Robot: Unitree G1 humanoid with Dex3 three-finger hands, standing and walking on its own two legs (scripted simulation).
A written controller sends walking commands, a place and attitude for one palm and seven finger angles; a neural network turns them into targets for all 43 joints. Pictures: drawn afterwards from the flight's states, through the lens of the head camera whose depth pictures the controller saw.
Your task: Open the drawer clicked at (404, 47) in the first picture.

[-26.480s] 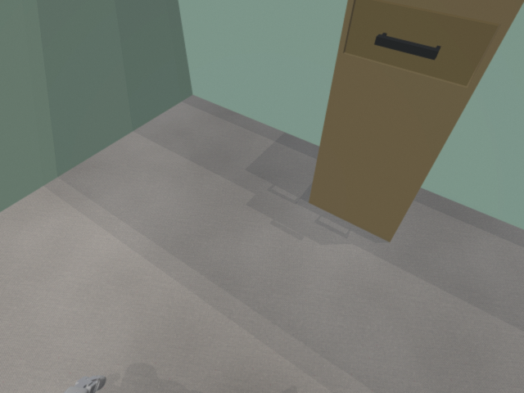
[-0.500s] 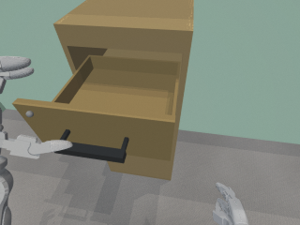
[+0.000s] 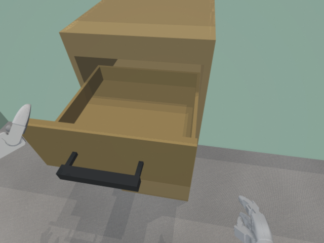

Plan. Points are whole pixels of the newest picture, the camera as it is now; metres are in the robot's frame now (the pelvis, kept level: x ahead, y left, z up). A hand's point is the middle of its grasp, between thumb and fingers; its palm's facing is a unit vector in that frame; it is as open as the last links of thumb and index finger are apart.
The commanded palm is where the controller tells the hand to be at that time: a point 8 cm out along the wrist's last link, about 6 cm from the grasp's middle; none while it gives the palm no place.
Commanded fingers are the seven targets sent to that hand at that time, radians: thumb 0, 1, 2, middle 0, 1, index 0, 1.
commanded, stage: draw the hand back to the body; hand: left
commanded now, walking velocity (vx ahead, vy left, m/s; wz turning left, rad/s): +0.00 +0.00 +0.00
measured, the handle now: (102, 169) +0.24 +0.17 +0.10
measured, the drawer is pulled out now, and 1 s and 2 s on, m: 0.29 0.29 0.29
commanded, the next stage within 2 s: step back with the hand held close in 0.26 s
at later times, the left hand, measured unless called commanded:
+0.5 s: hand out of the picture +0.17 +0.24 +0.30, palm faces +0.57 -0.72 -0.39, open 7.4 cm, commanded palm +0.11 +0.28 +0.29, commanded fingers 0.00 0.90 0.90 -0.20 -0.30 -0.20 -0.30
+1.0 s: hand out of the picture +0.07 +0.23 +0.30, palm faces +0.67 -0.68 -0.30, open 7.4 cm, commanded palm +0.02 +0.28 +0.29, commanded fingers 0.00 0.90 0.90 -0.20 -0.30 -0.20 -0.30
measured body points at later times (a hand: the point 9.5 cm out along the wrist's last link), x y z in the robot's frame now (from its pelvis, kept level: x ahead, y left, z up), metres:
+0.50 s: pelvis -0.02 +0.00 +0.00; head -0.02 -0.01 +0.45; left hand +0.14 +0.27 +0.32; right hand +0.17 -0.22 -0.08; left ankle -0.05 +0.11 -0.74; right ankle +0.01 -0.12 -0.74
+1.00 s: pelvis -0.11 +0.00 -0.03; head -0.12 -0.01 +0.42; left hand +0.03 +0.26 +0.31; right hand +0.04 -0.25 -0.12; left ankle -0.05 +0.11 -0.74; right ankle +0.01 -0.12 -0.74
